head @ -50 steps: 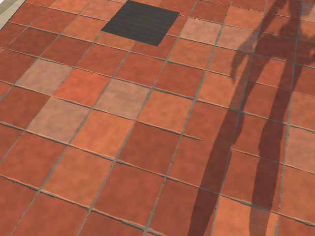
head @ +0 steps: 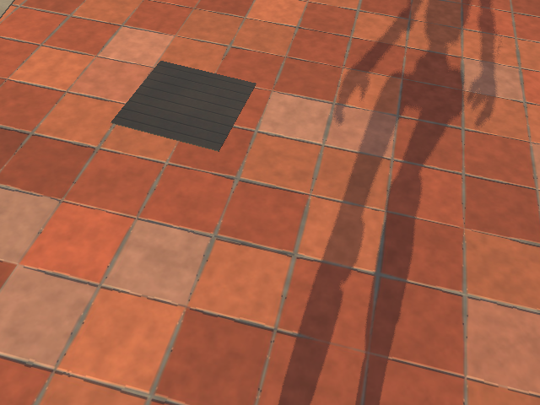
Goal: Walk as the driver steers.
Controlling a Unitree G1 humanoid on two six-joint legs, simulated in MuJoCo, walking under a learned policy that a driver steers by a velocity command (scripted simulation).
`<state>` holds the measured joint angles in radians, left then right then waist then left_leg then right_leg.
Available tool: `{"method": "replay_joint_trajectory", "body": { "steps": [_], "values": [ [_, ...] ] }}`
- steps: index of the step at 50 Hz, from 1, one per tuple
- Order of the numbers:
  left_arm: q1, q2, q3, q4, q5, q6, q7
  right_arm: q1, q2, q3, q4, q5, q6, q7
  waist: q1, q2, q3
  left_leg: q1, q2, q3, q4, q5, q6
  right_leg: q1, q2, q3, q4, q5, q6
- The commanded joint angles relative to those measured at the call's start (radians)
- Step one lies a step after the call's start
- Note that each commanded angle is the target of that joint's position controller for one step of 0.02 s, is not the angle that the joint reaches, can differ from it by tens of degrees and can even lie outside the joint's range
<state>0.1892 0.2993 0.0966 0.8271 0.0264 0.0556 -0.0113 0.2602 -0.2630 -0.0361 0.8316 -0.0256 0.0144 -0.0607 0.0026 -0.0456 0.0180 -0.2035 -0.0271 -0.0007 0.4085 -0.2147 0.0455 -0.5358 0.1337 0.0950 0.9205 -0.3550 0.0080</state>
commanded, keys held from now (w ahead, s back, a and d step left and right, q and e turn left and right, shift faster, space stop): e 0.20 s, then no key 0.08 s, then w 0.20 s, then no key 0.52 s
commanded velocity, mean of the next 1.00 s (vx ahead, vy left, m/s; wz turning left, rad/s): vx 0.10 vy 0.00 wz -0.24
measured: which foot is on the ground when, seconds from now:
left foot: down 0.00-0.32, up 0.34-0.76, down 0.78-1.00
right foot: up 0.00-0.30, down 0.32-0.80, up 0.82-1.00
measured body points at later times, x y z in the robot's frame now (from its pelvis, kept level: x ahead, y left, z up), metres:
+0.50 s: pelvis +0.01 -0.04 +0.00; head +0.02 -0.07 +0.45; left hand +0.15 +0.19 -0.11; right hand +0.02 -0.33 -0.14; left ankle +0.05 +0.09 -0.68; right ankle -0.05 -0.11 -0.74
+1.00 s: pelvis +0.11 -0.03 +0.00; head +0.14 -0.01 +0.45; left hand +0.20 +0.20 -0.16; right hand +0.13 -0.28 -0.13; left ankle +0.18 +0.03 -0.74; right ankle +0.04 -0.15 -0.71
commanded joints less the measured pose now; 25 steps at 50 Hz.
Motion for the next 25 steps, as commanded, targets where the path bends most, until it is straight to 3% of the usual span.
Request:
{"method": "replay_joint_trajectory", "body": {
  "steps": [1,4,6,12,14,15,16,17,18,19,20,21,22,23,25],
  "values": [
    [0.098,0.085,0.021,-0.015,0.008,0.008,-0.011,-0.137,-0.100,-0.015,-0.118,0.000,-0.025,0.002,0.060,0.166,-0.002,-0.031,0.217,-0.128,-0.154,0.208,0.136,-0.018,-0.055,-0.045,0.271,-0.011,0.027],
    [-0.005,0.070,0.005,-0.059,-0.001,0.016,-0.023,-0.004,-0.128,-0.026,-0.088,0.000,-0.023,0.006,-0.019,0.175,-0.009,0.160,0.251,-0.109,-0.101,0.397,0.162,-0.095,-0.087,-0.064,0.151,-0.036,0.059],
    [-0.038,0.062,-0.002,-0.081,-0.006,0.020,-0.030,0.041,-0.153,-0.038,-0.077,0.000,-0.021,0.010,-0.047,0.192,-0.029,0.233,0.282,-0.102,-0.071,0.471,0.172,-0.080,-0.099,-0.077,0.069,-0.073,0.064],
    [-0.055,0.051,-0.018,-0.122,-0.028,0.020,-0.032,0.014,-0.189,-0.056,-0.076,-0.007,-0.015,0.040,-0.052,0.248,-0.058,0.153,0.300,-0.031,0.000,0.537,0.156,0.160,-0.090,-0.163,-0.196,-0.124,0.011],
    [-0.015,0.041,-0.022,-0.114,-0.028,0.011,-0.023,-0.005,-0.195,-0.059,-0.069,0.001,-0.011,0.046,-0.022,0.241,-0.066,0.131,0.294,-0.022,0.054,0.522,0.135,0.247,-0.078,-0.175,-0.361,-0.041,-0.016],
    [0.027,0.033,-0.027,-0.099,-0.019,0.001,-0.017,-0.013,-0.190,-0.058,-0.067,0.008,-0.007,0.048,0.008,0.210,-0.084,0.076,0.278,0.003,0.088,0.359,0.097,0.353,-0.069,-0.183,-0.530,0.085,-0.034],
    [0.060,0.060,-0.025,-0.085,-0.003,-0.013,-0.008,0.014,-0.154,-0.050,-0.062,0.002,-0.006,0.050,0.018,0.113,-0.109,-0.062,0.249,0.038,0.167,0.118,0.040,0.521,-0.121,-0.082,-0.628,0.131,-0.054],
    [0.123,0.135,-0.016,-0.085,0.009,-0.028,0.000,0.026,-0.030,-0.017,-0.096,-0.017,-0.001,0.061,0.021,-0.170,-0.142,-0.304,0.142,0.134,0.429,-0.367,-0.025,0.690,-0.411,0.278,-0.693,0.028,-0.106],
    [0.186,0.259,0.020,-0.065,-0.002,-0.030,0.003,-0.075,-0.080,-0.022,-0.141,-0.020,0.008,0.054,0.089,-0.251,-0.044,-0.457,0.043,0.077,0.521,-0.417,-0.026,0.563,-0.536,0.456,-0.734,-0.003,-0.257],
    [0.176,0.173,-0.001,-0.051,-0.003,-0.030,0.001,-0.121,-0.140,-0.038,-0.135,-0.018,0.011,0.061,0.083,-0.100,0.041,-0.484,0.096,0.008,0.567,-0.323,-0.020,0.529,-0.485,0.394,-0.769,-0.152,-0.265],
    [0.117,0.111,-0.024,-0.054,-0.007,-0.033,0.002,-0.109,-0.137,-0.042,-0.119,-0.003,0.004,0.079,0.045,-0.090,0.092,-0.477,0.102,0.000,0.549,-0.229,-0.018,0.483,-0.422,0.330,-0.807,-0.238,-0.233],
    [0.071,0.091,-0.032,-0.062,-0.004,-0.038,0.005,-0.074,-0.137,-0.044,-0.092,0.004,-0.008,0.092,0.017,-0.102,0.107,-0.465,0.107,0.000,0.530,-0.156,-0.024,0.485,-0.367,0.273,-0.832,-0.198,-0.199],
    [0.072,0.087,-0.035,-0.058,-0.009,-0.052,0.013,-0.051,-0.139,-0.047,-0.071,-0.009,-0.015,0.101,0.013,-0.104,0.105,-0.455,0.107,0.011,0.544,-0.099,-0.031,0.499,-0.337,0.223,-0.837,-0.104,-0.193],
    [0.078,0.082,-0.037,-0.052,-0.009,-0.066,0.012,-0.025,-0.130,-0.046,-0.049,-0.016,-0.019,0.105,0.004,-0.082,0.079,-0.441,0.105,0.016,0.561,-0.056,-0.034,0.518,-0.317,0.179,-0.830,-0.013,-0.190],
    [0.113,0.082,-0.037,-0.031,-0.013,-0.091,0.008,-0.023,-0.108,-0.043,-0.038,-0.015,-0.022,0.105,0.000,-0.040,0.063,-0.451,0.102,0.024,0.569,-0.015,-0.043,0.546,-0.316,0.131,-0.810,0.165,-0.198]
  ]
}}
Velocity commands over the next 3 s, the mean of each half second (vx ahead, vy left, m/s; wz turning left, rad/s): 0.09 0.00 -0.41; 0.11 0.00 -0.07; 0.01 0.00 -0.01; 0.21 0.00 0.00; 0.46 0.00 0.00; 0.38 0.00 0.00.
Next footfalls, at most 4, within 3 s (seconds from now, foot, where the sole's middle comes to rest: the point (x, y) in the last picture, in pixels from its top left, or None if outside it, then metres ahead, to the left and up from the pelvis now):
0.32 right None -0.01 -0.12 -0.78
0.78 left None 0.22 0.02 -0.78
1.12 right None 0.13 -0.16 -0.78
1.92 left None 0.30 0.02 -0.78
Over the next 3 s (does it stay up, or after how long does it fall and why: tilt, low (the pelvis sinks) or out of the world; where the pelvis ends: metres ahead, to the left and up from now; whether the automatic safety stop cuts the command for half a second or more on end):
stays up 0.77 -0.14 -0.02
